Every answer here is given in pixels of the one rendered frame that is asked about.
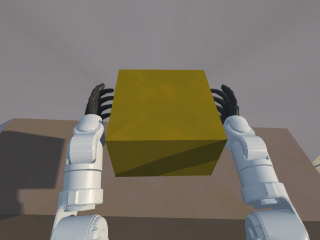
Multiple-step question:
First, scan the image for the pedestal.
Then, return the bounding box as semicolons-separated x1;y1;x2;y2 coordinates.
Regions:
0;118;320;240

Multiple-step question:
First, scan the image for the left robot hand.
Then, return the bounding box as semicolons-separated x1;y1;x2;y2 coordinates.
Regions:
84;83;114;120

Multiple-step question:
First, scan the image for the robot right forearm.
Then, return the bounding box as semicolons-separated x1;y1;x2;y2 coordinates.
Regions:
223;115;310;240

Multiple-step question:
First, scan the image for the left robot upper arm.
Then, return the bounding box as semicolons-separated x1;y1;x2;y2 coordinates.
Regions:
51;214;109;240

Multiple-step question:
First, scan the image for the robot left forearm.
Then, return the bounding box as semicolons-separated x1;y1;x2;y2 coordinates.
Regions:
50;114;106;240

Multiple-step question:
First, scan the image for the right robot hand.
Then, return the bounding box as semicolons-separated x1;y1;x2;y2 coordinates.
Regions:
210;84;240;125

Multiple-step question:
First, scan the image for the carton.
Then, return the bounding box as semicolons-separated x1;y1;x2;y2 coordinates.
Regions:
105;69;228;177

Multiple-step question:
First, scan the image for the right robot upper arm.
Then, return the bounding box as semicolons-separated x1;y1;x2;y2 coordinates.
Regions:
245;209;308;240

